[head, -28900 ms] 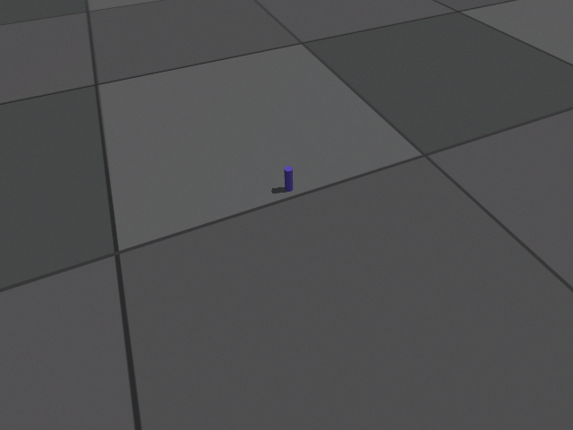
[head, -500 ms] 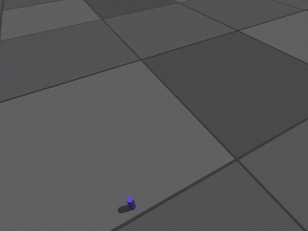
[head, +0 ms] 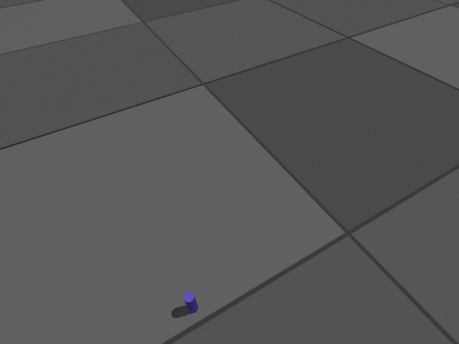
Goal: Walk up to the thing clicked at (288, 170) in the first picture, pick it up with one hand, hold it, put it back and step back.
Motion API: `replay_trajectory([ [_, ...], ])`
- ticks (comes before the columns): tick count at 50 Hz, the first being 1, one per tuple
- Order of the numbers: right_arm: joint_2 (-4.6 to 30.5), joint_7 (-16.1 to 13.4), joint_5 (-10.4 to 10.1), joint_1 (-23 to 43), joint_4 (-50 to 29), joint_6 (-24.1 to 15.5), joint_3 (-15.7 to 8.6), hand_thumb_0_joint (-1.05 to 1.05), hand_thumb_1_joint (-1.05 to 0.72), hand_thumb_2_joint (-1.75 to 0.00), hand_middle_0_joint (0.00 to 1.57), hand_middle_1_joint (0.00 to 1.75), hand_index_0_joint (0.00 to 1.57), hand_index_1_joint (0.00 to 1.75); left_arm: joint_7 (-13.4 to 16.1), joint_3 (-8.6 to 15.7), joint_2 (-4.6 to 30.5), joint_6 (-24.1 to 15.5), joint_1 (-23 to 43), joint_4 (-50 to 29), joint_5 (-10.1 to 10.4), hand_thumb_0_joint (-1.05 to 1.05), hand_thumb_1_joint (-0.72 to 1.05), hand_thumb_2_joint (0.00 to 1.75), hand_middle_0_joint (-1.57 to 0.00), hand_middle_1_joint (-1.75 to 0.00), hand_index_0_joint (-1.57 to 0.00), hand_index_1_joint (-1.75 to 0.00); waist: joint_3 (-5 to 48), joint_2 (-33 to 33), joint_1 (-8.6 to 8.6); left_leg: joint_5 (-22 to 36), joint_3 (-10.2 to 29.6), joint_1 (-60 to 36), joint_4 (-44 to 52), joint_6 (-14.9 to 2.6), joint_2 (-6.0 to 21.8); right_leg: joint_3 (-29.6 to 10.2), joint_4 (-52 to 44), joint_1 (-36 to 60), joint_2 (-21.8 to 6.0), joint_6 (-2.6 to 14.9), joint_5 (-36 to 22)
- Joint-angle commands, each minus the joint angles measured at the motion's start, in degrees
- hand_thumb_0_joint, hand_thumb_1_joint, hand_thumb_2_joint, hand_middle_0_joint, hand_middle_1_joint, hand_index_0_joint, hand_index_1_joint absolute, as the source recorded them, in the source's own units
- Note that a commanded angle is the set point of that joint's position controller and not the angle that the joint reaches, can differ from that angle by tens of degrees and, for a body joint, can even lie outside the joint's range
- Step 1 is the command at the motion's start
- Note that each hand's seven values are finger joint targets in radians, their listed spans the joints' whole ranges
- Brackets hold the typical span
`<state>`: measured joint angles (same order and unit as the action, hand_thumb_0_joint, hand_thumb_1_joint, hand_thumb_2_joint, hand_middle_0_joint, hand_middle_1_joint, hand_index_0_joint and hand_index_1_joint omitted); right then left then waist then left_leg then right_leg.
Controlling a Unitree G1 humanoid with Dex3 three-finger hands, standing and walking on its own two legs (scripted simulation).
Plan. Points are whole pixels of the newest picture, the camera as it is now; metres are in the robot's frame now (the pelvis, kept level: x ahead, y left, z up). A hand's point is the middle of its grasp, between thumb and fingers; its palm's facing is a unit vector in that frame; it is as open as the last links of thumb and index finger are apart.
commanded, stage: stand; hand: left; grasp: from the side
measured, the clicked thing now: (191, 302) +0.43 +0.20 -0.72
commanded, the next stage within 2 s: step back in 0.64 s
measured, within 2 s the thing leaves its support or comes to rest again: neither
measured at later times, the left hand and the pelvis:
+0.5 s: hand out of the picture +0.08 +0.24 -0.16, palm faces -0.02 -0.94 -0.34, open 7.3 cm; pelvis +0.01 +0.00 +0.00, yaw -1 degrees
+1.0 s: hand out of the picture +0.10 +0.31 -0.18, palm faces -0.05 -0.92 -0.38, open 7.3 cm; pelvis -0.05 +0.04 -0.03, yaw -1 degrees
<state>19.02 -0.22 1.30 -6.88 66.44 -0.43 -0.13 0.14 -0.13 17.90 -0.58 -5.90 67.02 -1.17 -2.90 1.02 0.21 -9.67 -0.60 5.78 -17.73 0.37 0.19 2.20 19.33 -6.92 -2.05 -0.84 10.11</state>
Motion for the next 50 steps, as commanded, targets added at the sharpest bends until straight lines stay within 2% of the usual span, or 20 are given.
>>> replay_trajectory([
  [1,11.54,-0.82,-0.43,1.83,-2.91,-1.38,-2.12,0.00,-0.90,-0.90,0.20,0.30,0.20,0.30,1.08,2.30,12.06,-1.35,1.56,-2.97,0.39,0.00,0.90,0.90,-0.20,-0.30,-0.20,-0.30,5.20,-1.42,0.19,9.82,4.95,-0.44,2.37,-1.15,7.11,-5.30,-3.06,3.22,-6.12,1.39,-10.76],
  [4,11.40,-0.94,-0.40,2.22,-3.06,-1.44,-2.12,0.00,-0.90,-0.90,0.20,0.30,0.20,0.30,1.08,2.53,12.62,-1.29,2.23,-3.18,0.50,0.00,0.90,0.90,-0.20,-0.30,-0.20,-0.30,5.49,-1.87,0.06,11.42,4.58,-1.44,2.32,-1.05,7.34,-5.24,-2.67,3.23,-6.16,1.52,-12.06],
  [6,11.62,-0.95,-0.40,1.82,-2.85,-1.28,-2.03,0.00,-0.90,-0.90,0.20,0.30,0.20,0.30,1.05,2.46,12.16,-1.18,2.35,-3.10,0.53,0.00,0.90,0.90,-0.20,-0.30,-0.20,-0.30,3.95,-1.59,0.06,7.79,4.51,0.21,3.01,-0.98,7.02,-5.28,-3.65,2.78,-5.98,1.26,-9.00],
  [16,11.80,-0.73,-0.35,2.84,-3.26,-1.24,-2.14,0.00,-0.90,-0.90,0.20,0.30,0.20,0.30,0.93,2.65,12.55,-1.20,2.73,-3.38,0.38,0.00,0.90,0.90,-0.20,-0.30,-0.20,-0.30,3.54,-1.09,-0.11,5.22,4.65,-0.20,3.63,-0.85,7.30,-5.53,-4.50,1.56,-5.78,1.37,-6.05],
  [23,11.87,-0.78,-0.41,2.58,-3.36,-1.44,-2.08,0.00,-0.90,-0.90,0.20,0.30,0.20,0.30,0.90,2.78,13.02,-1.34,3.06,-3.81,0.57,0.00,0.90,0.90,-0.20,-0.30,-0.20,-0.30,5.86,-1.18,-0.24,10.71,4.22,-1.80,2.83,-1.00,7.76,-5.69,-3.11,3.37,-6.22,1.83,-12.26],
  [31,12.08,-0.75,-0.48,2.76,-3.43,-1.46,-2.08,0.00,-0.90,-0.90,0.20,0.30,0.20,0.30,0.81,2.56,12.68,-1.30,2.28,-3.97,0.51,0.00,0.90,0.90,-0.20,-0.30,-0.20,-0.30,4.92,-1.24,-0.01,10.28,4.21,-1.68,3.12,-0.89,7.74,-5.44,-3.57,2.51,-5.94,1.50,-11.15],
  [32,14.81,-0.48,-0.82,4.98,-5.22,-0.28,-3.40,0.00,-0.90,-0.90,0.20,0.30,0.20,0.30,0.87,5.38,17.56,-0.62,2.01,-5.79,1.72,0.00,0.90,0.90,-0.20,-0.30,-0.20,-0.30,-1.98,-2.91,0.23,15.44,4.51,3.01,-3.32,-2.41,6.52,-6.84,0.60,-2.54,-5.23,2.10,-19.67],
  [34,13.60,-0.34,-1.52,2.89,-6.80,0.42,-3.55,0.00,-0.90,-0.90,0.20,0.30,0.20,0.30,1.18,5.80,17.29,-0.35,0.88,-7.57,1.85,0.00,0.90,0.90,-0.20,-0.30,-0.20,-0.30,2.20,-3.56,-0.46,16.24,3.11,3.16,-8.05,-2.76,5.67,-7.17,2.44,-1.16,-6.44,4.14,-23.48],
  [36,13.49,-0.18,-1.45,1.93,-8.31,1.07,-4.09,0.00,-0.90,-0.90,0.20,0.30,0.20,0.30,1.17,6.41,17.98,0.04,1.48,-9.98,1.57,0.00,0.90,0.90,-0.20,-0.30,-0.20,-0.30,6.23,-5.46,-0.54,11.03,1.62,3.14,-14.20,-2.66,2.98,-10.38,2.07,-1.83,-9.38,7.53,-22.52],
  [37,13.09,-0.09,-1.46,1.80,-8.87,1.44,-4.34,0.00,-0.90,-0.90,0.20,0.30,0.20,0.30,1.15,6.51,18.42,0.25,2.20,-11.02,1.31,0.00,0.90,0.90,-0.20,-0.30,-0.20,-0.30,6.86,-6.41,-0.59,7.35,1.04,3.72,-17.14,-2.38,1.30,-12.18,1.65,-2.77,-11.24,9.45,-22.42],
  [40,12.41,0.47,-0.96,-1.17,-10.91,2.73,-5.02,0.00,-0.90,-0.90,0.20,0.30,0.20,0.30,1.28,7.04,19.85,0.74,5.63,-15.19,-0.20,0.00,0.90,0.90,-0.20,-0.30,-0.20,-0.30,6.39,-12.67,-0.94,-19.16,2.18,7.82,-31.70,-3.00,-2.42,-16.74,1.91,-6.99,-17.91,15.39,-21.63],
  [41,12.12,0.70,-1.00,-2.41,-11.37,3.02,-5.12,0.00,-0.90,-0.90,0.20,0.30,0.20,0.30,1.31,7.08,19.48,0.88,6.51,-16.07,-0.48,0.00,0.90,0.90,-0.20,-0.30,-0.20,-0.30,5.71,-12.75,-1.54,-21.24,3.58,8.31,-33.88,-3.40,-2.04,-15.48,2.82,-9.16,-17.84,15.79,-20.99],
  [42,12.69,0.85,-1.31,-4.03,-11.91,3.05,-5.48,0.00,-0.90,-0.90,0.20,0.30,0.20,0.30,1.46,6.87,19.52,1.00,8.36,-17.44,-0.69,0.00,0.90,0.90,-0.20,-0.30,-0.20,-0.30,5.74,-13.83,-2.71,-19.84,4.84,7.84,-32.52,-3.69,-0.77,-15.19,4.33,-9.87,-17.49,14.70,-21.24],
  [44,12.87,0.72,-1.06,-5.25,-11.88,2.29,-5.75,0.00,-0.90,-0.90,0.20,0.30,0.20,0.30,1.43,6.12,17.63,1.63,8.39,-18.31,-0.47,0.00,0.90,0.90,-0.20,-0.30,-0.20,-0.30,6.35,-10.18,-2.82,-10.52,1.94,7.30,-20.51,-2.95,-1.10,-10.47,10.45,-7.57,-12.31,10.81,-18.90],
  [45,13.28,0.55,-0.46,-6.03,-11.88,1.85,-5.99,0.00,-0.90,-0.90,0.20,0.30,0.20,0.30,1.35,5.79,17.41,2.22,7.95,-18.63,-0.06,0.00,0.90,0.90,-0.20,-0.30,-0.20,-0.30,5.69,-6.99,-3.18,1.25,2.26,6.02,-12.01,-2.83,0.23,-8.76,14.81,-8.48,-9.33,8.09,-14.52],
  [46,15.85,0.27,0.75,-5.62,-12.61,1.51,-6.71,0.00,-0.90,-0.90,0.20,0.30,0.20,0.30,1.31,5.47,14.77,2.82,7.15,-19.56,0.63,0.00,0.90,0.90,-0.20,-0.30,-0.20,-0.30,4.76,3.46,-2.64,14.64,11.82,6.04,-5.03,-4.30,7.20,-5.45,23.71,-11.26,-2.17,4.89,-3.97],
  [47,20.11,0.13,1.51,-4.90,-13.46,0.93,-7.56,0.00,-0.90,-0.90,0.20,0.30,0.20,0.30,1.55,5.12,12.30,3.21,6.02,-20.07,0.94,0.00,0.90,0.90,-0.20,-0.30,-0.20,-0.30,3.61,12.00,-1.70,28.64,24.09,1.35,-2.36,-7.83,15.56,-6.36,31.50,-20.71,7.45,2.81,21.76],
  [48,22.56,-0.07,0.91,-4.39,-14.68,0.68,-8.12,0.00,-0.90,-0.90,0.20,0.30,0.20,0.30,2.21,5.36,13.40,3.49,4.46,-19.97,0.50,0.00,0.90,0.90,-0.20,-0.30,-0.20,-0.30,5.56,9.25,-2.33,35.99,24.77,2.62,-4.72,-12.36,19.52,-11.94,38.97,-20.12,8.01,2.45,27.88],
  [49,22.35,-0.35,0.74,-2.88,-15.59,0.74,-8.18,0.00,-0.90,-0.90,0.20,0.30,0.20,0.30,2.66,5.38,13.98,3.63,4.93,-19.12,0.26,0.00,0.90,0.90,-0.20,-0.30,-0.20,-0.30,6.16,9.29,-2.95,33.16,26.57,3.59,-3.71,-13.13,20.46,-14.92,43.85,-20.01,8.78,2.54,28.03],
  [50,19.89,-0.92,0.42,-0.33,-16.27,0.62,-7.60,0.00,-0.90,-0.90,0.20,0.30,0.20,0.30,2.81,5.59,14.67,3.65,4.51,-18.73,0.48,0.00,0.90,0.90,-0.20,-0.30,-0.20,-0.30,5.66,6.69,-1.88,31.94,22.66,3.25,-5.29,-13.42,18.29,-15.85,48.61,-20.92,8.46,2.52,25.04],
])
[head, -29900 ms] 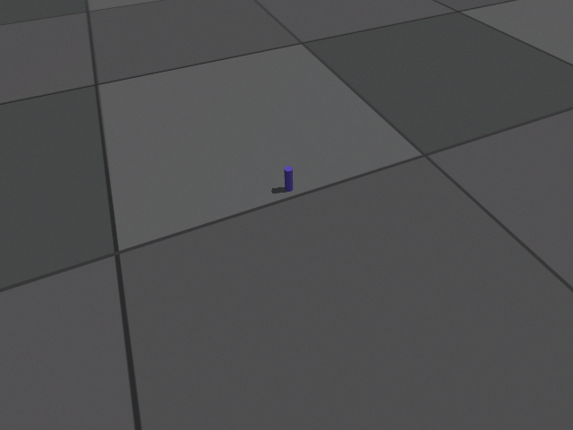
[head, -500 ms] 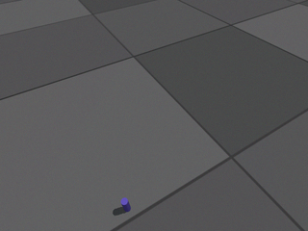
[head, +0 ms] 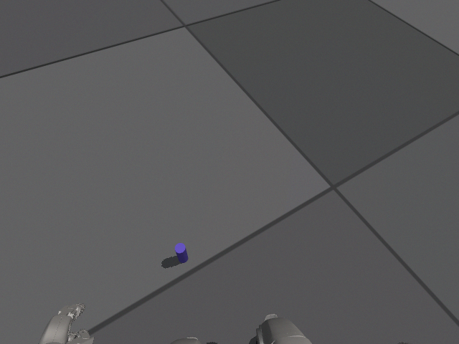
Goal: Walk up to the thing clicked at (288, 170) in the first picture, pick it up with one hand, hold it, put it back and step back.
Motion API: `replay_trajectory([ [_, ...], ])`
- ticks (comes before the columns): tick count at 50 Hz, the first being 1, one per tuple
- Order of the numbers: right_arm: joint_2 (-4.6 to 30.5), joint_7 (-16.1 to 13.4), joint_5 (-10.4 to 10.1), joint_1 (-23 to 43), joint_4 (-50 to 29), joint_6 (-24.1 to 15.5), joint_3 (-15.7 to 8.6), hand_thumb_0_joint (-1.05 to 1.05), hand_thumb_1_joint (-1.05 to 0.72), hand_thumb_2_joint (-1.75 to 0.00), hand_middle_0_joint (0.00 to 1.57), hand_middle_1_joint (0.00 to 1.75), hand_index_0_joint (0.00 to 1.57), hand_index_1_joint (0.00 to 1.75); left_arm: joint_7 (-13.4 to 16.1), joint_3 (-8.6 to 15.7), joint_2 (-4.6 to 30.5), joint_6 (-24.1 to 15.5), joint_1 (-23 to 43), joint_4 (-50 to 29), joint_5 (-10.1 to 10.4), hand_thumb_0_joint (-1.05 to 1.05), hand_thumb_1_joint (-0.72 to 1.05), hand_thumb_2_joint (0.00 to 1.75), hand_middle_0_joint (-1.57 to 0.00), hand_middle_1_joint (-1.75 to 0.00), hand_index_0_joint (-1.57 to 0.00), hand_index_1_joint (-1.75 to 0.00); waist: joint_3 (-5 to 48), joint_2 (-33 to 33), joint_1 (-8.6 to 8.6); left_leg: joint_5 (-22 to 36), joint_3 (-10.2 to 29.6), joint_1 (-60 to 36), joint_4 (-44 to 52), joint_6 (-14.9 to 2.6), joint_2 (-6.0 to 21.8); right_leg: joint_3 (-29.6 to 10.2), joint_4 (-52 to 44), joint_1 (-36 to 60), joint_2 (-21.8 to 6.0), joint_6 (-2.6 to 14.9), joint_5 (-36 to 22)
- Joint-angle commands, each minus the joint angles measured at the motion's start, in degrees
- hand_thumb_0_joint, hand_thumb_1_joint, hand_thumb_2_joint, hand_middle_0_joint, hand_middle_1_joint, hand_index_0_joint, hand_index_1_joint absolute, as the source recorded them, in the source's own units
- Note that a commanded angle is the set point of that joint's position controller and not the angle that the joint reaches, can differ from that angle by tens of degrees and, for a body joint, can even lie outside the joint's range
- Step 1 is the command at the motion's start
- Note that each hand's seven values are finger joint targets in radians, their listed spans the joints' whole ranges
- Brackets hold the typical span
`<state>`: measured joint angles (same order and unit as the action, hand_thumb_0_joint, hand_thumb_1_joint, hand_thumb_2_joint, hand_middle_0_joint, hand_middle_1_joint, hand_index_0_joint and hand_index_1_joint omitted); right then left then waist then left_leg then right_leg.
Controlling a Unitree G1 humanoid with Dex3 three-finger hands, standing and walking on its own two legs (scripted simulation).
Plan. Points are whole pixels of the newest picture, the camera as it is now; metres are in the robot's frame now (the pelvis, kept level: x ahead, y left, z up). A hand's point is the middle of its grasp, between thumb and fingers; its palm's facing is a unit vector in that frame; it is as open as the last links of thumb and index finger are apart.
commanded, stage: step back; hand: left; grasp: from the side
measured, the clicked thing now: (181, 253) +0.48 +0.17 -0.69
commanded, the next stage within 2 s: none
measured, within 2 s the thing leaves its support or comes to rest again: neither
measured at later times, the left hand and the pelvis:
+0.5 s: hand out of the picture +0.01 +0.25 -0.14, palm faces -0.09 -0.91 -0.39, open 7.3 cm; pelvis -0.11 -0.01 +0.00, yaw -5 degrees
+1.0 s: hand out of the picture -0.13 +0.26 -0.15, palm faces -0.09 -0.92 -0.38, open 7.4 cm; pelvis -0.25 +0.00 +0.01, yaw -5 degrees
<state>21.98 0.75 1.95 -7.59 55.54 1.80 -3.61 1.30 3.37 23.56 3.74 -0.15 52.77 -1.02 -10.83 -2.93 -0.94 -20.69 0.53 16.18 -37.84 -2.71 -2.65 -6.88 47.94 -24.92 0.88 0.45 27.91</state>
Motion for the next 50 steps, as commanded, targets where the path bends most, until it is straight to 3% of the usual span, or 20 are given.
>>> replay_trajectory([
  [1,14.90,-2.29,-0.01,3.35,-6.29,-1.80,-3.65,0.00,-0.90,-0.90,0.20,0.30,0.20,0.30,1.58,1.93,9.18,-0.68,-3.66,-3.82,0.87,0.00,0.90,0.90,-0.20,-0.30,-0.20,-0.30,13.54,9.44,1.47,42.75,15.93,-9.52,12.43,-8.61,17.36,-6.69,21.71,-5.47,5.42,1.11,3.48],
  [4,12.47,-2.90,-0.32,0.61,-7.40,-2.03,-3.36,0.00,-0.90,-0.90,0.20,0.30,0.20,0.30,0.85,2.70,9.45,-1.00,-7.41,-4.44,0.15,0.00,0.90,0.90,-0.20,-0.30,-0.20,-0.30,15.10,9.77,1.71,44.22,13.05,-15.45,10.40,-6.60,15.30,-4.18,21.57,-5.64,4.62,-0.43,-0.29],
  [9,13.49,-3.31,-0.67,-4.59,-8.08,-1.92,-3.81,0.00,-0.90,-0.90,0.20,0.30,0.20,0.30,0.60,3.17,8.68,-1.56,-4.41,-8.13,-0.10,0.00,0.90,0.90,-0.20,-0.30,-0.20,-0.30,14.25,8.25,-1.88,45.54,14.85,-18.80,8.58,-12.21,18.71,-2.18,11.57,-5.00,3.05,-1.93,2.91],
  [12,14.04,-3.15,-0.60,-4.54,-9.02,-1.84,-3.76,0.00,-0.90,-0.90,0.20,0.30,0.20,0.30,0.19,3.52,8.04,-1.71,-5.94,-8.44,-0.06,0.00,0.90,0.90,-0.20,-0.30,-0.20,-0.30,15.44,9.53,-1.87,42.12,14.44,-17.61,8.19,-11.50,18.33,0.16,4.33,-1.37,1.75,-1.19,1.91],
  [16,14.78,-2.57,-0.67,-0.73,-10.53,-1.31,-3.47,0.00,-0.90,-0.90,0.20,0.30,0.20,0.30,-0.49,3.98,7.91,-2.00,-10.65,-6.77,-0.39,0.00,0.90,0.90,-0.20,-0.30,-0.20,-0.30,16.28,9.54,0.31,27.81,12.86,-7.34,8.64,-9.20,17.15,4.26,-8.78,9.45,1.02,0.23,-3.70],
  [18,14.53,-2.30,-1.20,1.66,-10.64,-0.91,-3.21,0.00,-0.90,-0.90,0.20,0.30,0.20,0.30,-0.57,4.19,7.50,-2.31,-15.77,-4.96,-0.76,0.00,0.90,0.90,-0.20,-0.30,-0.20,-0.30,16.64,9.60,3.03,21.93,11.78,-1.23,6.36,-5.65,16.12,4.26,-19.32,16.43,0.18,2.20,-13.61],
  [19,12.84,-2.13,-1.57,0.94,-10.78,-0.78,-2.61,0.00,-0.90,-0.90,0.20,0.30,0.20,0.30,-0.52,4.98,10.54,-2.75,-15.88,-5.65,-1.44,0.00,0.90,0.90,-0.20,-0.30,-0.20,-0.30,16.11,2.63,2.62,14.38,9.54,5.94,2.15,-2.32,12.19,-5.12,-22.56,19.48,-5.19,4.62,-15.68],
  [20,10.22,-2.02,-1.91,2.98,-11.58,-0.82,-2.02,0.00,-0.90,-0.90,0.20,0.30,0.20,0.30,-0.72,5.94,14.77,-2.80,-12.99,-7.19,-0.88,0.00,0.90,0.90,-0.20,-0.30,-0.20,-0.30,12.30,-8.22,2.95,-1.04,2.96,11.89,-7.95,1.81,0.68,-18.87,-26.93,15.41,-14.94,11.94,-19.84],
  [21,10.75,-2.61,-1.44,3.35,-10.99,-0.26,-2.56,0.00,-0.90,-0.90,0.20,0.30,0.20,0.30,-0.71,6.38,17.90,-3.01,-9.00,-9.22,-1.31,0.00,0.90,0.90,-0.20,-0.30,-0.20,-0.30,9.94,-13.21,3.61,-15.07,3.90,9.66,-22.99,3.07,-2.81,-26.04,-29.96,5.84,-23.73,18.95,-23.02],
  [24,11.14,-2.51,-2.32,-2.61,-8.04,-0.31,-2.30,0.00,-0.90,-0.90,0.20,0.30,0.20,0.30,0.09,4.71,11.46,-3.19,-2.69,-11.50,-0.43,0.00,0.90,0.90,-0.20,-0.30,-0.20,-0.30,7.91,-4.21,-0.40,-8.60,8.63,9.21,-31.15,3.02,-4.79,-10.07,-24.78,6.20,-14.56,13.36,-36.03],
  [28,11.06,-2.73,-2.19,-3.70,-8.64,-0.97,-1.63,0.00,-0.90,-0.90,0.20,0.30,0.20,0.30,0.43,4.55,10.34,-2.62,-5.38,-12.74,-1.24,0.00,0.90,0.90,-0.20,-0.30,-0.20,-0.30,11.20,-6.56,1.88,-9.32,4.82,10.12,-21.42,3.94,-2.81,-6.72,-20.60,15.91,-12.87,12.78,-39.13],
  [31,9.96,-2.44,-1.45,-2.84,-9.55,-1.57,-1.61,0.00,-0.90,-0.90,0.20,0.30,0.20,0.30,0.37,4.33,10.56,-2.06,-8.59,-12.79,-1.12,0.00,0.90,0.90,-0.20,-0.30,-0.20,-0.30,13.52,-7.71,3.32,-7.34,1.25,7.31,-1.60,3.19,0.23,-6.24,-16.17,22.70,-12.46,10.82,-41.42],
  [33,9.18,-2.27,-0.87,-6.00,-8.34,-2.01,-2.09,0.00,-0.90,-0.90,0.20,0.30,0.20,0.30,-0.10,4.08,11.54,-1.38,-7.79,-13.23,-0.30,0.00,0.90,0.90,-0.20,-0.30,-0.20,-0.30,14.50,-6.14,1.11,5.09,-1.78,-0.24,13.03,2.59,0.14,-4.47,-11.77,20.66,-10.83,8.77,-39.88],
  [34,10.10,-2.23,-0.44,-6.34,-8.20,-2.24,-2.66,0.00,-0.90,-0.90,0.20,0.30,0.20,0.30,-0.31,3.65,10.70,-1.02,-7.78,-13.59,-0.13,0.00,0.90,0.90,-0.20,-0.30,-0.20,-0.30,14.11,-4.73,1.06,12.07,1.41,-5.14,15.26,1.82,2.02,-4.57,-10.96,14.44,-9.52,6.54,-33.34],
  [35,13.79,-2.29,0.56,-5.74,-8.94,-2.53,-3.50,0.00,-0.90,-0.90,0.20,0.30,0.20,0.30,-0.53,3.20,8.53,-0.83,-9.41,-14.20,0.09,0.00,0.90,0.90,-0.20,-0.30,-0.20,-0.30,14.94,3.02,1.53,16.47,13.40,-10.29,16.47,-1.15,11.18,-2.62,-6.73,5.12,-5.20,3.63,-20.55],
  [36,20.73,-1.65,-0.16,-2.65,-10.04,-2.21,-4.83,0.00,-0.90,-0.90,0.20,0.30,0.20,0.30,-0.07,3.40,8.71,-1.05,-5.94,-15.01,0.33,0.00,0.90,0.90,-0.20,-0.30,-0.20,-0.30,13.47,17.17,-0.32,24.92,26.82,-4.70,18.75,-9.99,23.30,4.79,2.98,0.18,4.43,0.63,2.64],
  [37,21.16,-1.77,0.23,-3.19,-10.33,-2.54,-5.19,0.00,-0.90,-0.90,0.20,0.30,0.20,0.30,0.53,4.44,10.10,-1.08,-2.16,-14.62,-0.62,0.00,0.90,0.90,-0.20,-0.30,-0.20,-0.30,11.66,15.79,-3.14,27.98,32.64,-0.06,19.63,-15.23,27.25,-2.66,15.26,0.50,4.10,0.02,9.49],
  [40,14.88,-2.81,-0.04,1.44,-10.52,-2.86,-3.08,0.00,-0.90,-0.90,0.20,0.30,0.20,0.30,0.37,4.35,8.80,-0.87,-8.64,-11.66,0.83,0.00,0.90,0.90,-0.20,-0.30,-0.20,-0.30,11.92,8.26,2.77,36.53,14.88,-5.32,13.08,-9.79,18.21,-5.71,25.01,-4.01,5.30,1.06,2.67],
  [47,14.35,-3.06,-0.23,-4.14,-12.05,-2.43,-3.81,0.00,-0.90,-0.90,0.20,0.30,0.20,0.30,-0.42,4.55,8.32,-1.31,-8.64,-12.12,-0.32,0.00,0.90,0.90,-0.20,-0.30,-0.20,-0.30,13.93,11.00,-1.42,35.05,12.96,-14.35,9.58,-12.43,17.80,-0.96,10.90,-3.64,2.98,-2.66,2.90],
  [50,15.64,-2.61,0.06,-1.69,-13.57,-1.84,-3.80,0.00,-0.90,-0.90,0.20,0.30,0.20,0.30,-0.83,4.57,8.02,-1.56,-11.52,-10.72,-0.24,0.00,0.90,0.90,-0.20,-0.30,-0.20,-0.30,14.83,14.42,-0.09,29.15,12.53,-8.81,9.96,-10.94,17.75,3.60,-1.12,4.09,0.71,-1.56,1.00],
])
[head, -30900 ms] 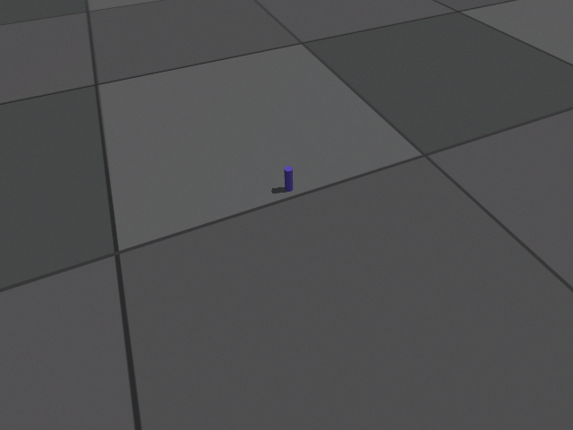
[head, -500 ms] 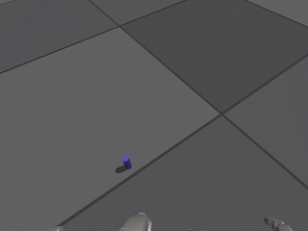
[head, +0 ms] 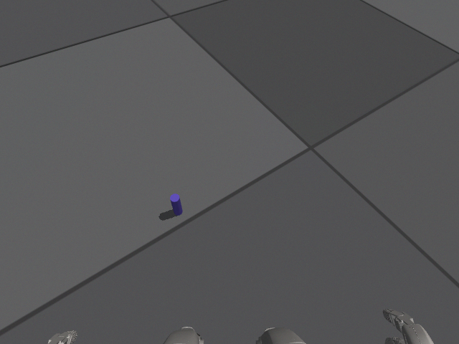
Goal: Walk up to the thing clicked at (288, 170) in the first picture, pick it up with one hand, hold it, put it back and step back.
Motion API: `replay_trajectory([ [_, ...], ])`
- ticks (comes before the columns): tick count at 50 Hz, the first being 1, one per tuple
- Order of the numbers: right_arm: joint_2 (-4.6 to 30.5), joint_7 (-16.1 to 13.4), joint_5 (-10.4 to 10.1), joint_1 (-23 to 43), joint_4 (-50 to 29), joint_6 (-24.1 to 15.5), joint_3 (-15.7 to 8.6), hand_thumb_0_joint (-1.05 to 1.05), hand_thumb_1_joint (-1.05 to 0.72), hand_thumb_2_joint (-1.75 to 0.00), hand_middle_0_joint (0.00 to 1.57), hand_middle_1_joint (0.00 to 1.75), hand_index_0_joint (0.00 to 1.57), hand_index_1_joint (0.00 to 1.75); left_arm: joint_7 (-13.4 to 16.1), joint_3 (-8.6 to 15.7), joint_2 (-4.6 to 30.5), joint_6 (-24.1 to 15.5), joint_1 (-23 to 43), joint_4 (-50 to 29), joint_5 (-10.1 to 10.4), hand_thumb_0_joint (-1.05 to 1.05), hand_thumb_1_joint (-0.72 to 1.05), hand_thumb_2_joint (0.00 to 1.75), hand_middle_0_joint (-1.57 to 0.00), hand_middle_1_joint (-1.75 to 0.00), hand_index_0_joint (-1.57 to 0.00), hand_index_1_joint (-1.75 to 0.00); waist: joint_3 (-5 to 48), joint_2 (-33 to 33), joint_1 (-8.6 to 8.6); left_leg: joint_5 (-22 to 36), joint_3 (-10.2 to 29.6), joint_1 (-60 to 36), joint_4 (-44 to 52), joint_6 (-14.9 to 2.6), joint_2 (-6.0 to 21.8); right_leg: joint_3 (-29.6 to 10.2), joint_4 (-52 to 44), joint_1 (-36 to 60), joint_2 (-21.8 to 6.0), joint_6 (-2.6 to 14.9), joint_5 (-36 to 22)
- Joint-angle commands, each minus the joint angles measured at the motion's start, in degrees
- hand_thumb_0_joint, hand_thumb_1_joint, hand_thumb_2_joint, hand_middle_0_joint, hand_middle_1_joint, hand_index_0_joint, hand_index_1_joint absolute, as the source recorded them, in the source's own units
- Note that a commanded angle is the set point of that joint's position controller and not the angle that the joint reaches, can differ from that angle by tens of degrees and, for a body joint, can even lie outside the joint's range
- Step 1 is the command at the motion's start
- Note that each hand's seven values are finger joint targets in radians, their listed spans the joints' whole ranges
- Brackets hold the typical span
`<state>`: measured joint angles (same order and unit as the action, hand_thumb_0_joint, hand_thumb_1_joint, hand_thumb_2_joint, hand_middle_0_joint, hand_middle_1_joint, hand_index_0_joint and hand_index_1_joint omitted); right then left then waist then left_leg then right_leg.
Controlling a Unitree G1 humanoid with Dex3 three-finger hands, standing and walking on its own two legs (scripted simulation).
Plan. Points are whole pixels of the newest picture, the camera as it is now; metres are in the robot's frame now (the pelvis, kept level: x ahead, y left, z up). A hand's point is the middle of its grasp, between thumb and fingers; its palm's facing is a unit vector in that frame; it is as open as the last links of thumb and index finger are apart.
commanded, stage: step back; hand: left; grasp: from the side
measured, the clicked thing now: (176, 205) +0.71 +0.24 -0.69
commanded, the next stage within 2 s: stand in 1.92 s
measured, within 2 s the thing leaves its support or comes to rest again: neither
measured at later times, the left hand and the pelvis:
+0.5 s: hand out of the picture -0.06 +0.24 -0.15, palm faces +0.06 -0.92 -0.39, open 7.3 cm; pelvis -0.18 -0.03 -0.01, yaw +5 degrees
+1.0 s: hand out of the picture -0.29 +0.20 -0.14, palm faces +0.07 -0.90 -0.43, open 7.4 cm; pelvis -0.33 -0.08 -0.01, yaw +5 degrees
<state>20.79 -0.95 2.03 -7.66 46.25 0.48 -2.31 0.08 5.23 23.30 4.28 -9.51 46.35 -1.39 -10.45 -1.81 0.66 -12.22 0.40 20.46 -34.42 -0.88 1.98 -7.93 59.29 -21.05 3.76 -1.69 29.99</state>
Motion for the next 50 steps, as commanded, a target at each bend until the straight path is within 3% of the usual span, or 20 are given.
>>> replay_trajectory([
  [1,17.15,-0.78,-0.11,-0.24,-4.75,-0.21,-5.12,0.00,-0.90,-0.90,0.20,0.30,0.20,0.30,0.17,2.76,8.23,-2.20,-4.23,-3.17,0.11,0.00,0.90,0.90,-0.20,-0.30,-0.20,-0.30,15.40,14.35,-0.92,19.01,12.50,-11.56,5.52,-11.76,12.82,5.31,-18.85,3.30,-2.54,1.27,-3.67],
  [4,15.21,-0.55,-0.99,0.47,-5.05,0.95,-4.32,0.00,-0.90,-0.90,0.20,0.30,0.20,0.30,-0.08,3.67,10.05,-2.85,-9.60,-0.40,-1.05,0.00,0.90,0.90,-0.20,-0.30,-0.20,-0.30,16.04,8.94,1.61,4.41,9.46,2.90,-0.82,-4.70,7.10,2.18,-34.00,16.82,-4.95,4.42,-13.91],
  [5,11.25,-0.55,-1.38,-0.24,-6.04,1.04,-3.27,0.00,-0.90,-0.90,0.20,0.30,0.20,0.30,-0.16,5.04,15.45,-3.20,-8.95,-1.62,-1.55,0.00,0.90,0.90,-0.20,-0.30,-0.20,-0.30,13.50,-7.34,1.46,-13.09,5.72,14.93,-12.57,-0.51,-3.96,-16.85,-38.05,17.13,-16.93,8.43,-11.77],
  [6,12.38,-1.78,-1.42,3.39,-6.43,1.15,-4.13,0.00,-0.90,-0.90,0.20,0.30,0.20,0.30,-0.03,5.88,21.36,-2.89,-3.66,-4.14,-1.55,0.00,0.90,0.90,-0.20,-0.30,-0.20,-0.30,10.28,-16.09,4.18,-23.99,6.28,9.98,-27.60,1.29,-7.51,-26.60,-43.08,-0.56,-28.19,19.08,-14.20],
  [10,13.03,-1.55,-2.36,-4.76,-1.78,0.75,-3.71,0.00,-0.90,-0.90,0.20,0.30,0.20,0.30,1.03,3.85,13.05,-3.22,8.28,-6.63,-1.18,0.00,0.90,0.90,-0.20,-0.30,-0.20,-0.30,6.90,-7.00,-2.73,-13.73,8.10,5.90,-38.02,1.53,-8.76,-4.66,-34.92,-2.87,-16.79,13.19,-27.65],
  [15,11.86,-1.14,-1.24,-2.70,-2.53,0.25,-3.12,0.00,-0.90,-0.90,0.20,0.30,0.20,0.30,1.77,3.01,11.73,-2.70,1.14,-6.29,-1.56,0.00,0.90,0.90,-0.20,-0.30,-0.20,-0.30,9.69,-9.24,2.32,-17.91,3.24,7.05,-18.81,1.92,-6.05,-4.11,-31.45,12.27,-17.37,13.42,-34.33],
  [19,11.24,-0.74,-0.86,-8.52,0.49,-0.27,-3.42,0.00,-0.90,-0.90,0.20,0.30,0.20,0.30,1.38,2.25,12.27,-1.72,2.26,-6.84,-0.10,0.00,0.90,0.90,-0.20,-0.30,-0.20,-0.30,14.00,-8.04,-0.07,-6.32,-1.83,-3.86,6.12,0.29,-4.57,-2.76,-24.07,13.58,-16.13,11.08,-35.48],
  [20,12.36,-0.80,-0.46,-9.63,1.19,-0.33,-3.95,0.00,-0.90,-0.90,0.20,0.30,0.20,0.30,1.30,1.58,11.68,-1.34,1.81,-6.92,-0.01,0.00,0.90,0.90,-0.20,-0.30,-0.20,-0.30,14.20,-6.29,-0.69,-0.30,1.08,-8.39,9.74,-0.94,-2.96,-2.38,-22.63,7.92,-14.92,8.54,-30.17],
  [21,15.61,-0.80,0.36,-8.95,0.64,-0.48,-4.85,0.00,-0.90,-0.90,0.20,0.30,0.20,0.30,1.05,0.97,9.35,-1.17,0.12,-7.32,0.10,0.00,0.90,0.90,-0.20,-0.30,-0.20,-0.30,14.29,1.87,0.04,2.26,14.62,-12.82,12.46,-4.34,6.64,-0.01,-16.36,-1.19,-10.42,5.49,-18.80],
  [22,22.76,-0.12,-0.07,-4.69,-0.85,-0.18,-5.83,0.00,-0.90,-0.90,0.20,0.30,0.20,0.30,1.38,1.27,9.31,-1.46,4.03,-8.54,0.75,0.00,0.90,0.90,-0.20,-0.30,-0.20,-0.30,13.11,15.47,-1.17,11.37,29.05,-6.76,15.07,-13.44,19.38,8.68,-5.62,-5.35,-0.62,2.49,1.98],
  [23,23.35,-0.29,0.35,-3.88,-1.37,-0.60,-6.31,0.00,-0.90,-0.90,0.20,0.30,0.20,0.30,1.86,2.56,11.01,-1.33,7.57,-8.19,-0.11,0.00,0.90,0.90,-0.20,-0.30,-0.20,-0.30,11.09,14.22,-3.36,14.21,34.94,0.33,16.80,-18.52,23.40,0.35,6.38,-3.23,-1.43,2.09,7.40],
  [26,16.94,-1.31,0.31,1.22,-1.53,-0.81,-3.93,0.00,-0.90,-0.90,0.20,0.30,0.20,0.30,1.53,2.31,9.80,-0.84,1.05,-4.26,1.24,0.00,0.90,0.90,-0.20,-0.30,-0.20,-0.30,11.38,5.65,1.83,23.00,15.12,-2.17,9.80,-12.83,14.15,-3.05,16.30,-5.18,1.52,3.00,0.62],
  [32,15.42,-0.86,0.48,-2.68,-2.23,0.16,-4.19,0.00,-0.90,-0.90,0.20,0.30,0.20,0.30,0.68,1.69,8.72,-1.86,0.67,-3.87,0.18,0.00,0.90,0.90,-0.20,-0.30,-0.20,-0.30,12.59,11.88,-1.73,20.70,13.46,-13.38,7.04,-13.51,12.70,3.53,-5.45,-4.25,-1.38,0.15,1.59],
  [36,16.58,-0.31,-0.42,0.09,-2.29,1.72,-4.14,0.00,-0.90,-0.90,0.20,0.30,0.20,0.30,0.75,1.54,7.97,-3.70,-6.90,1.32,-0.24,0.00,0.90,0.90,-0.20,-0.30,-0.20,-0.30,18.19,11.80,1.40,14.26,8.60,-9.70,-0.12,-8.51,9.53,9.49,-36.83,11.36,-1.22,2.78,-13.13],
  [37,14.11,-0.09,-0.52,-0.32,-2.41,1.90,-3.43,0.00,-0.90,-0.90,0.20,0.30,0.20,0.30,0.87,2.28,10.54,-4.15,-7.15,1.70,-1.06,0.00,0.90,0.90,-0.20,-0.30,-0.20,-0.30,16.49,7.35,1.10,4.70,7.48,0.04,-4.21,-5.50,6.42,1.62,-36.84,15.79,-4.73,4.08,-13.64],
  [38,10.09,-0.02,-0.69,-1.38,-3.52,1.78,-2.27,0.00,-0.90,-0.90,0.20,0.30,0.20,0.30,0.79,3.84,16.14,-4.40,-7.08,1.01,-1.51,0.00,0.90,0.90,-0.20,-0.30,-0.20,-0.30,13.41,-8.77,0.78,-14.91,3.79,15.46,-13.17,-1.19,-3.16,-16.32,-38.90,17.94,-16.13,7.46,-10.01],
  [39,12.06,-1.15,-0.67,3.56,-4.15,2.04,-3.44,0.00,-0.90,-0.90,0.20,0.30,0.20,0.30,0.99,4.81,22.02,-4.22,-2.35,-0.98,-1.74,0.00,0.90,0.90,-0.20,-0.30,-0.20,-0.30,10.37,-13.95,4.33,-23.41,8.70,9.96,-24.43,0.94,-5.15,-27.38,-43.16,-0.43,-28.70,18.38,-9.23],
  [43,12.96,-0.58,-1.80,-2.33,0.11,1.28,-3.51,0.00,-0.90,-0.90,0.20,0.30,0.20,0.30,1.62,3.02,14.14,-5.18,6.28,-1.94,-1.45,0.00,0.90,0.90,-0.20,-0.30,-0.20,-0.30,7.70,-4.05,-1.77,-13.11,8.12,6.11,-33.78,1.72,-6.76,-6.14,-34.56,-1.71,-17.78,13.42,-19.34],
  [48,12.28,1.06,-0.11,0.85,0.63,-0.14,-3.61,0.00,-0.90,-0.90,0.20,0.30,0.20,0.30,0.86,3.33,15.07,-5.43,-1.04,0.58,-2.06,0.00,0.90,0.90,-0.20,-0.30,-0.20,-0.30,6.90,-9.85,3.73,-18.42,2.02,5.68,-9.68,1.88,-3.49,-9.38,-38.15,7.15,-17.09,12.25,9.10],
  [50,11.86,1.31,-0.27,-3.77,3.26,-0.96,-3.87,0.00,-0.90,-0.90,0.20,0.30,0.20,0.30,0.46,3.03,15.66,-4.95,2.14,0.37,-1.53,0.00,0.90,0.90,-0.20,-0.30,-0.20,-0.30,7.72,-10.07,0.66,-16.51,-0.40,-5.89,4.11,0.44,-2.35,-8.01,-37.47,1.38,-17.86,11.38,9.88],
])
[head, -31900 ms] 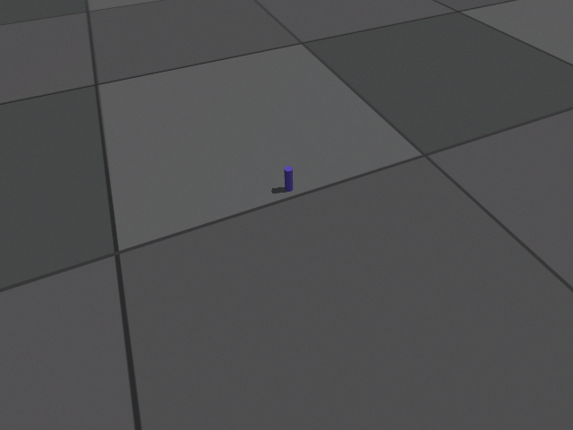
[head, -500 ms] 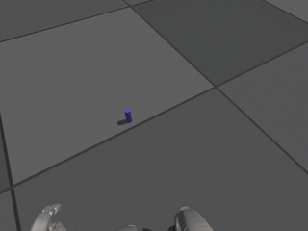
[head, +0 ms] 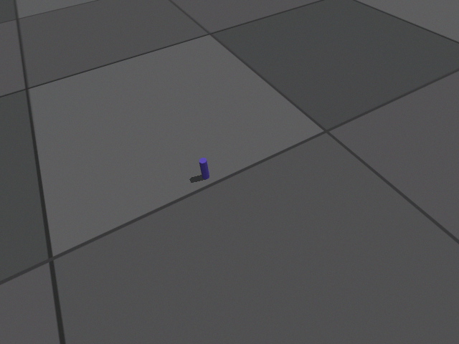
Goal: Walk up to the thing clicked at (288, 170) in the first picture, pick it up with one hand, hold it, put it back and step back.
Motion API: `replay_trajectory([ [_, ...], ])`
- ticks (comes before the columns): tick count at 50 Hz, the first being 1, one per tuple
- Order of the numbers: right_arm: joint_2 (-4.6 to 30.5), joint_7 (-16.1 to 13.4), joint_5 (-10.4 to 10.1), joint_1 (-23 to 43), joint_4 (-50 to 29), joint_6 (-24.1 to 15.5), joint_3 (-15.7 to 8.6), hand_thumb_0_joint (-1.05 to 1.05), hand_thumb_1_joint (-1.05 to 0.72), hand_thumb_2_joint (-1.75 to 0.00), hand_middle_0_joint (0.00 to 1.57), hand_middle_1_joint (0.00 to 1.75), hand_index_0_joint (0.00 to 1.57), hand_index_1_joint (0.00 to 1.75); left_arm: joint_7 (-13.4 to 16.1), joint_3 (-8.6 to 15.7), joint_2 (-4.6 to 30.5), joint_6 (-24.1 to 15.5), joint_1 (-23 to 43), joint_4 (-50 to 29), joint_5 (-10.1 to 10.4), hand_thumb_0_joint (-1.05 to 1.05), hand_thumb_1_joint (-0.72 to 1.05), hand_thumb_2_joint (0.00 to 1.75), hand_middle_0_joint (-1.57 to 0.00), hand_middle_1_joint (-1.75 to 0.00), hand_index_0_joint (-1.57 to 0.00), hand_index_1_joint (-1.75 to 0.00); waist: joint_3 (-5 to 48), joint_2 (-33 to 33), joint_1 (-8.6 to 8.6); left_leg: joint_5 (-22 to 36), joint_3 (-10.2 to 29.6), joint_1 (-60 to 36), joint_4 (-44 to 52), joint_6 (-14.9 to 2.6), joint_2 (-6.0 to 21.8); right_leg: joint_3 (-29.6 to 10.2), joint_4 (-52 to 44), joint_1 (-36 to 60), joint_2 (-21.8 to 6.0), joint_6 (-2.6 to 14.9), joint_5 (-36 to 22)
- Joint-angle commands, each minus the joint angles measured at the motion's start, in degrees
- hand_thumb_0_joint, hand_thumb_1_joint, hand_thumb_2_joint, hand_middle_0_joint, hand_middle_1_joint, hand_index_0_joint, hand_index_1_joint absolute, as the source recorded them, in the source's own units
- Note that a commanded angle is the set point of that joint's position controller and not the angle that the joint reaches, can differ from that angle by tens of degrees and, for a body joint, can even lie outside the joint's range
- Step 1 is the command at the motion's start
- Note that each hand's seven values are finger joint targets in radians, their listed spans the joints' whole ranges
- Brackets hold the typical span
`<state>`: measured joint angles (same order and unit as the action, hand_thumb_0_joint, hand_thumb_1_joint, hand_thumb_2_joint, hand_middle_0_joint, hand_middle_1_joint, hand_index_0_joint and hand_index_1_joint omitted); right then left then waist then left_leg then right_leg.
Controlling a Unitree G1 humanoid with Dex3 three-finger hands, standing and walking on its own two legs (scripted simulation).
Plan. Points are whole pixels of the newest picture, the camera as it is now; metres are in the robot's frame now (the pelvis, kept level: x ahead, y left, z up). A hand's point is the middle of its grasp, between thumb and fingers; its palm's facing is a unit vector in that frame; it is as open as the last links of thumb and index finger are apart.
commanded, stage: step back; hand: left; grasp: from the side
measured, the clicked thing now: (204, 168) +1.07 +0.23 -0.69
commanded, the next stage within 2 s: stand in 0.92 s
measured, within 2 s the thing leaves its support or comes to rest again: neither
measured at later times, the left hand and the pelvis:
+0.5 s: hand out of the picture +0.04 +0.27 -0.13, palm faces +0.05 -0.93 -0.38, open 7.4 cm; pelvis +0.00 +0.00 +0.01, yaw +2 degrees
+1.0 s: hand out of the picture +0.14 +0.28 -0.13, palm faces -0.01 -0.93 -0.36, open 7.3 cm; pelvis +0.04 +0.02 +0.02, yaw +0 degrees
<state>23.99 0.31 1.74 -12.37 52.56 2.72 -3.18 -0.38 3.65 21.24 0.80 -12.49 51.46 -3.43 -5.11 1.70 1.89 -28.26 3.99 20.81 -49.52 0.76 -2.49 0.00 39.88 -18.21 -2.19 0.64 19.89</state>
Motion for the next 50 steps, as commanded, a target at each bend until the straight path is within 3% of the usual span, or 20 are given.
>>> replay_trajectory([
  [1,8.60,0.03,-0.02,-0.48,-1.25,-3.65,-3.47,0.00,-0.90,-0.90,0.20,0.30,0.20,0.30,0.76,3.55,16.01,-0.97,3.42,-4.36,0.66,0.00,0.90,0.90,-0.20,-0.30,-0.20,-0.30,2.77,-10.11,-1.13,4.20,-4.09,-13.26,26.21,-2.16,0.30,-12.34,-14.22,-4.62,-8.85,7.30,18.07],
  [2,10.05,-0.28,0.76,-3.24,-0.04,-4.17,-4.28,0.00,-0.90,-0.90,0.20,0.30,0.20,0.30,0.71,2.29,12.82,-0.70,1.62,-4.02,0.84,0.00,0.90,0.90,-0.20,-0.30,-0.20,-0.30,4.30,-3.06,-2.69,2.11,3.90,-20.96,29.72,-3.58,3.73,-8.55,-5.26,-11.23,-5.86,5.09,15.21],
  [3,14.82,-0.46,1.01,-2.28,-0.78,-4.60,-4.57,0.00,-0.90,-0.90,0.20,0.30,0.20,0.30,0.55,1.16,8.68,-1.09,3.14,-4.80,2.13,0.00,0.90,0.90,-0.20,-0.30,-0.20,-0.30,4.09,11.83,-3.19,-17.41,29.19,-17.59,37.80,-9.49,18.07,-0.95,5.89,-19.03,1.98,0.26,12.69],
  [4,18.43,-0.19,0.64,-0.06,-1.71,-4.69,-5.22,0.00,-0.90,-0.90,0.20,0.30,0.20,0.30,0.94,3.14,14.86,-1.36,7.71,-3.95,1.71,0.00,0.90,0.90,-0.20,-0.30,-0.20,-0.30,-0.76,6.23,-4.40,-26.06,34.77,-3.52,40.94,-15.88,23.63,-4.05,11.52,-13.74,-0.32,0.13,13.76],
  [7,12.23,-0.46,0.94,4.48,-1.90,-5.86,-3.11,0.00,-0.90,-0.90,0.20,0.30,0.20,0.30,-0.26,2.61,12.80,-2.10,3.07,-1.29,2.50,0.00,0.90,0.90,-0.20,-0.30,-0.20,-0.30,0.41,3.42,-0.66,-7.64,17.20,-6.00,34.60,-10.50,15.32,-3.54,7.58,-7.22,-0.92,0.56,5.55],
  [10,12.33,0.11,1.07,4.22,-1.42,-4.94,-3.54,0.00,-0.90,-0.90,0.20,0.30,0.20,0.30,-0.85,2.86,12.13,-2.53,1.51,0.27,2.23,0.00,0.90,0.90,-0.20,-0.30,-0.20,-0.30,1.46,7.91,-1.49,-7.92,11.19,-0.93,33.07,-9.41,12.92,0.75,-2.22,2.77,1.72,0.21,6.04],
  [13,9.20,0.13,0.28,3.95,-1.84,-3.49,-2.52,0.00,-0.90,-0.90,0.20,0.30,0.20,0.30,0.06,3.20,11.68,-3.26,-2.24,2.30,1.54,0.00,0.90,0.90,-0.20,-0.30,-0.20,-0.30,2.20,2.74,1.09,-6.94,5.55,5.92,23.05,-5.65,8.97,0.54,-15.71,15.86,3.68,1.49,0.04],
  [14,6.42,0.14,-0.06,3.40,-2.53,-3.47,-1.72,0.00,-0.90,-0.90,0.20,0.30,0.20,0.30,0.60,4.10,14.26,-3.72,-3.76,2.59,0.88,0.00,0.90,0.90,-0.20,-0.30,-0.20,-0.30,2.88,-4.43,1.98,-4.93,3.01,13.56,13.48,-3.18,5.04,-13.31,-19.92,20.24,-3.04,4.05,8.80],
  [15,6.01,-0.28,0.04,5.50,-2.94,-3.39,-1.82,0.00,-0.90,-0.90,0.20,0.30,0.20,0.30,0.80,4.92,19.23,-4.09,-5.45,3.08,0.72,0.00,0.90,0.90,-0.20,-0.30,-0.20,-0.30,1.41,-12.00,3.52,-5.66,0.64,15.16,1.31,-2.05,-1.08,-31.31,-28.95,13.46,-15.24,9.14,26.96],
  [16,9.33,-0.55,0.37,4.48,-2.23,-3.53,-2.84,0.00,-0.90,-0.90,0.20,0.30,0.20,0.30,0.77,5.23,20.36,-4.54,-1.09,1.15,0.71,0.00,0.90,0.90,-0.20,-0.30,-0.20,-0.30,-2.55,-8.04,1.97,-3.62,4.11,12.16,-3.37,-1.27,2.17,-35.26,-29.69,5.39,-20.48,13.21,29.13],
  [20,8.67,0.09,-0.13,-0.31,0.68,-4.11,-2.84,0.00,-0.90,-0.90,0.20,0.30,0.20,0.30,0.96,3.98,16.27,-4.87,3.28,0.23,1.36,0.00,0.90,0.90,-0.20,-0.30,-0.20,-0.30,-1.10,-7.52,-0.72,4.01,3.27,5.22,-0.37,-1.05,4.13,-19.06,-25.68,1.89,-13.43,9.89,13.45],
  [26,6.04,0.10,0.15,-0.43,2.30,-4.92,-2.53,0.00,-0.90,-0.90,0.20,0.30,0.20,0.30,0.42,2.11,14.32,-3.58,5.33,-0.38,2.05,0.00,0.90,0.90,-0.20,-0.30,-0.20,-0.30,4.01,-9.15,-2.20,12.63,-5.94,-10.22,23.04,-0.81,2.00,-6.99,-13.62,0.99,-8.53,6.66,-10.45],
  [27,6.88,-0.40,0.32,-0.72,2.60,-5.22,-2.76,0.00,-0.90,-0.90,0.20,0.30,0.20,0.30,0.41,1.16,12.30,-3.38,4.13,-0.30,2.26,0.00,0.90,0.90,-0.20,-0.30,-0.20,-0.30,5.83,-6.03,-2.68,17.86,-3.41,-15.22,25.09,-1.31,3.15,-5.00,-9.08,-0.91,-7.00,4.80,-16.50],
  [28,9.12,-0.88,0.65,-0.17,2.38,-5.60,-2.99,0.00,-0.90,-0.90,0.20,0.30,0.20,0.30,0.41,0.23,9.60,-3.11,3.47,-0.38,2.93,0.00,0.90,0.90,-0.20,-0.30,-0.20,-0.30,7.43,0.93,-2.36,20.28,6.83,-16.38,27.31,-3.45,10.71,-2.33,-4.32,-3.40,-3.09,2.16,-15.37],
  [29,12.40,-0.92,0.30,3.27,1.43,-5.76,-2.89,0.00,-0.90,-0.90,0.20,0.30,0.20,0.30,0.57,0.23,9.56,-2.56,3.52,0.39,3.79,0.00,0.90,0.90,-0.20,-0.30,-0.20,-0.30,6.98,6.43,-1.16,13.17,16.93,-9.90,31.41,-8.16,18.32,0.25,-1.53,-2.08,1.43,0.26,1.07],
  [30,13.56,-0.72,0.03,4.94,1.33,-5.67,-3.04,0.00,-0.90,-0.90,0.20,0.30,0.20,0.30,0.85,0.94,11.95,-2.20,3.80,1.54,3.50,0.00,0.90,0.90,-0.20,-0.30,-0.20,-0.30,5.97,5.80,-1.19,12.04,17.48,-5.95,31.25,-11.18,19.94,-1.00,-0.33,2.10,0.58,0.50,8.10],
  [31,12.34,-0.67,0.14,6.31,1.44,-5.55,-2.57,0.00,-0.90,-0.90,0.20,0.30,0.20,0.30,0.81,0.67,11.61,-2.27,3.03,2.29,3.30,0.00,0.90,0.90,-0.20,-0.30,-0.20,-0.30,5.54,4.97,-0.25,15.01,14.93,-6.80,30.28,-10.78,18.88,-1.64,-1.64,2.34,0.29,0.79,7.57],
  [35,8.18,-0.79,-0.93,9.09,2.27,-5.18,-0.98,0.00,-0.90,-0.90,0.20,0.30,0.20,0.30,1.13,0.83,12.72,-3.70,1.90,4.86,3.22,0.00,0.90,0.90,-0.20,-0.30,-0.20,-0.30,9.20,3.55,0.08,31.34,2.84,-7.44,22.82,-3.43,10.86,-5.50,-13.20,11.45,-2.49,1.52,-17.27],
  [39,8.09,-1.20,-1.28,8.99,3.89,-5.05,-1.17,0.00,-0.90,-0.90,0.20,0.30,0.20,0.30,1.41,0.59,13.02,-3.58,4.97,5.06,3.37,0.00,0.90,0.90,-0.20,-0.30,-0.20,-0.30,11.70,-0.04,-1.12,39.92,-0.49,-13.58,20.73,-3.02,9.63,-4.96,-12.01,11.52,-3.97,1.59,-28.50],
  [50,7.11,-0.61,-1.61,12.48,7.13,-4.77,-0.20,0.00,-0.90,-0.90,0.20,0.30,0.20,0.30,1.19,-1.22,10.80,-2.94,10.03,7.77,3.41,0.00,0.90,0.90,-0.20,-0.30,-0.20,-0.30,8.02,-2.52,-2.02,34.57,0.30,-16.37,29.04,-2.38,10.28,-4.98,-19.94,11.68,-4.50,0.17,-22.47],
])
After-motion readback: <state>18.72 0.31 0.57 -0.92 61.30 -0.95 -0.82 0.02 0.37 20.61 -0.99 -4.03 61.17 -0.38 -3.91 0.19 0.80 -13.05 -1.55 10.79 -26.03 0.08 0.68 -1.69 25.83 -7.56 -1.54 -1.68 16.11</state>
